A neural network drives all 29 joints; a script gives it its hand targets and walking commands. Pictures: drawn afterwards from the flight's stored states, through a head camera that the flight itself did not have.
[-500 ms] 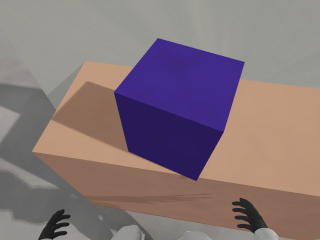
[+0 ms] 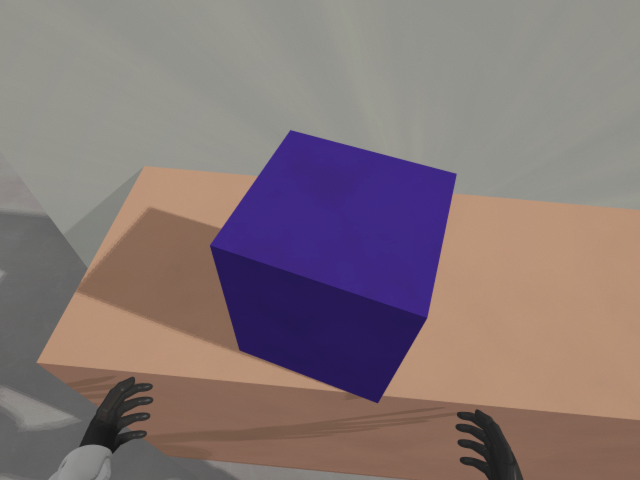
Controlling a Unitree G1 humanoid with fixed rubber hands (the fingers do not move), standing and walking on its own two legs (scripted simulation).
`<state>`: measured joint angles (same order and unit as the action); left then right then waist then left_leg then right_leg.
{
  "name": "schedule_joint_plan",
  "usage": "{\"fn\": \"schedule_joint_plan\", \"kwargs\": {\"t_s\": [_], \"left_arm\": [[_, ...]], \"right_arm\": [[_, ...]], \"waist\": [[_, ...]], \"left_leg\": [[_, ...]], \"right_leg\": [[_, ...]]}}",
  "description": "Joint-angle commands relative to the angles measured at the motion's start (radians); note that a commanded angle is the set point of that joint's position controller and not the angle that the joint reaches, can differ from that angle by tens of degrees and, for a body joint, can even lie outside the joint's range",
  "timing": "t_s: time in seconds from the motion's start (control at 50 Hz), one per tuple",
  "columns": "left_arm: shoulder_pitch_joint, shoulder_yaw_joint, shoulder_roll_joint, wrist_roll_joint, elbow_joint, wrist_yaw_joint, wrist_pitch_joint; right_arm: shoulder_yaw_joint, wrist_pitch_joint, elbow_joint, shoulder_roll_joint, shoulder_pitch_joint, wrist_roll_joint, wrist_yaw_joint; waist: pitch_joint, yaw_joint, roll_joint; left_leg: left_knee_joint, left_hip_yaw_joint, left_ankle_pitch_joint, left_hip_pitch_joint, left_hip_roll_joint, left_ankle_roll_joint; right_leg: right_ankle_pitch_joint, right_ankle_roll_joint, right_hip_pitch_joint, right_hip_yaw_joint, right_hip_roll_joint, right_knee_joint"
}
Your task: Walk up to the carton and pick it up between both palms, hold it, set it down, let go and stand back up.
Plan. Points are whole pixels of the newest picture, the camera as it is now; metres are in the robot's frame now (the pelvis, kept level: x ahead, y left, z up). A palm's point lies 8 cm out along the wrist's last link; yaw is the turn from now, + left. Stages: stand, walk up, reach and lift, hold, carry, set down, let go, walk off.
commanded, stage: reach and lift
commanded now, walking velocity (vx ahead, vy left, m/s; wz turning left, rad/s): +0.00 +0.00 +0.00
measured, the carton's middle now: (335, 272) +0.35 -0.01 +0.05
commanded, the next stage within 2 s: none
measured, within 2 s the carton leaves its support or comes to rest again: neither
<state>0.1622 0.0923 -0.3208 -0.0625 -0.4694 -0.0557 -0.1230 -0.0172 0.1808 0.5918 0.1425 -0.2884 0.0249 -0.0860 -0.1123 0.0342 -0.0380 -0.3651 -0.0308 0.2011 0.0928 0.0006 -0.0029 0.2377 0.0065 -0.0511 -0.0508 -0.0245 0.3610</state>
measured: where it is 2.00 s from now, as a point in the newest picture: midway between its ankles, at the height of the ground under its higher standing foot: outside the picture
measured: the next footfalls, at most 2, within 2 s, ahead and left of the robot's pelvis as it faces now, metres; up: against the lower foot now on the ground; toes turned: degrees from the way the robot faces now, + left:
none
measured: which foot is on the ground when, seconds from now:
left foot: down 0.00-1.00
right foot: down 0.00-1.00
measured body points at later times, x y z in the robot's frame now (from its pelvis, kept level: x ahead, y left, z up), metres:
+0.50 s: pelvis -0.01 +0.02 +0.00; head -0.01 +0.04 +0.45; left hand +0.17 +0.27 -0.03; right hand +0.14 -0.19 -0.03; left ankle +0.00 +0.11 -0.75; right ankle -0.02 -0.11 -0.75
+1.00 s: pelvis -0.03 +0.02 +0.00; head -0.04 +0.04 +0.44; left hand +0.14 +0.27 +0.02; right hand +0.13 -0.16 +0.01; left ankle +0.00 +0.11 -0.75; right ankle -0.02 -0.11 -0.75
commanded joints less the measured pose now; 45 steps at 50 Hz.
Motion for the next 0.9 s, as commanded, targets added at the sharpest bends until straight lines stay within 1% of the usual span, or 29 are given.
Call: {"fn": "schedule_joint_plan", "kwargs": {"t_s": [0.0,0.04,0.08,0.14,0.22,0.26,0.34,0.36,0.46,0.54,0.58,0.62,0.7,0.74,0.82,0.88], "left_arm": [[-0.006,0.015,-0.127,-0.035,0.159,-0.017,0.080],[0.011,0.008,-0.127,-0.045,0.161,-0.023,0.087],[0.018,-0.001,-0.127,-0.055,0.191,-0.024,0.098],[0.021,-0.020,-0.125,-0.068,0.239,-0.022,0.119],[0.045,-0.040,-0.136,-0.088,0.288,-0.029,0.138],[0.063,-0.045,-0.141,-0.095,0.317,-0.034,0.144],[0.089,-0.054,-0.163,-0.119,0.357,-0.047,0.160],[0.092,-0.053,-0.167,-0.123,0.365,-0.051,0.164],[0.120,-0.055,-0.191,-0.146,0.399,-0.066,0.170],[0.145,-0.049,-0.214,-0.168,0.427,-0.083,0.181],[0.154,-0.041,-0.221,-0.168,0.433,-0.092,0.184],[0.162,-0.036,-0.231,-0.173,0.462,-0.102,0.191],[0.171,-0.034,-0.256,-0.188,0.525,-0.110,0.206],[0.177,-0.040,-0.267,-0.203,0.559,-0.110,0.220],[0.193,-0.043,-0.300,-0.228,0.599,-0.109,0.247],[0.208,-0.037,-0.321,-0.240,0.603,-0.113,0.254]], "right_arm": [[-0.013,0.105,-0.256,0.082,0.075,0.015,0.004],[-0.019,0.105,-0.284,0.082,0.067,0.016,0.001],[-0.026,0.104,-0.320,0.081,0.055,0.021,0.000],[-0.038,0.098,-0.356,0.075,0.038,0.031,0.002],[-0.044,0.082,-0.408,0.057,0.003,0.046,-0.009],[-0.041,0.075,-0.442,0.048,-0.014,0.056,-0.017],[-0.030,0.054,-0.504,0.015,-0.051,0.067,-0.041],[-0.027,0.049,-0.518,0.006,-0.057,0.067,-0.047],[-0.011,0.006,-0.589,-0.026,-0.089,0.071,-0.079],[0.007,-0.036,-0.633,-0.058,-0.141,0.072,-0.109],[0.017,-0.062,-0.630,-0.071,-0.165,0.073,-0.124],[0.026,-0.083,-0.650,-0.085,-0.186,0.074,-0.142],[0.038,-0.111,-0.713,-0.112,-0.209,0.073,-0.168],[0.042,-0.116,-0.752,-0.126,-0.222,0.071,-0.176],[0.054,-0.122,-0.821,-0.147,-0.241,0.067,-0.189],[0.069,-0.128,-0.849,-0.161,-0.264,0.067,-0.201]], "waist": [[0.204,0.020,0.042],[0.186,0.025,0.037],[0.177,0.031,0.047],[0.156,0.033,0.081],[0.136,0.024,0.098],[0.137,0.028,0.112],[0.121,0.027,0.099],[0.114,0.029,0.104],[0.063,0.033,0.101],[0.033,0.027,0.086],[0.002,0.025,0.092],[-0.016,0.020,0.092],[-0.034,0.012,0.110],[-0.030,0.003,0.113],[-0.020,0.004,0.122],[-0.025,0.007,0.110]], "left_leg": [[-0.004,-0.041,-0.347,-0.184,-0.011,0.046],[-0.002,-0.039,-0.355,-0.185,-0.006,0.049],[-0.002,-0.038,-0.368,-0.187,0.002,0.053],[0.003,-0.033,-0.353,-0.172,0.014,0.059],[0.012,-0.024,-0.312,-0.151,0.028,0.061],[0.017,-0.022,-0.299,-0.138,0.032,0.061],[0.024,-0.021,-0.236,-0.109,0.034,0.051],[0.025,-0.020,-0.219,-0.104,0.034,0.049],[0.050,-0.017,-0.097,-0.045,0.045,0.033],[0.061,-0.010,-0.013,-0.032,0.051,0.018],[0.063,-0.008,0.002,-0.037,0.053,0.016],[0.063,-0.003,0.017,-0.045,0.054,0.013],[0.060,0.008,0.045,-0.048,0.057,0.009],[0.057,0.017,0.065,-0.032,0.062,0.003],[0.049,0.026,0.094,0.008,0.068,-0.009],[0.038,0.033,0.100,0.017,0.070,-0.015]], "right_leg": [[-0.280,-0.020,-0.080,0.064,0.008,-0.076],[-0.243,-0.013,-0.093,0.066,0.002,-0.088],[-0.208,-0.002,-0.103,0.067,-0.004,-0.095],[-0.160,0.013,-0.109,0.064,-0.009,-0.098],[-0.147,0.020,-0.090,0.052,-0.006,-0.096],[-0.147,0.023,-0.075,0.047,-0.005,-0.093],[-0.134,0.023,-0.064,0.034,0.003,-0.093],[-0.126,0.024,-0.066,0.031,0.006,-0.093],[-0.074,0.026,-0.054,0.020,0.012,-0.088],[-0.040,0.025,-0.053,0.007,0.025,-0.092],[-0.020,0.029,-0.062,0.001,0.031,-0.100],[-0.006,0.031,-0.068,-0.003,0.039,-0.107],[0.025,0.034,-0.080,-0.010,0.050,-0.110],[0.032,0.036,-0.077,-0.013,0.055,-0.103],[0.045,0.036,-0.066,-0.021,0.062,-0.083],[0.048,0.035,-0.069,-0.027,0.069,-0.078]]}}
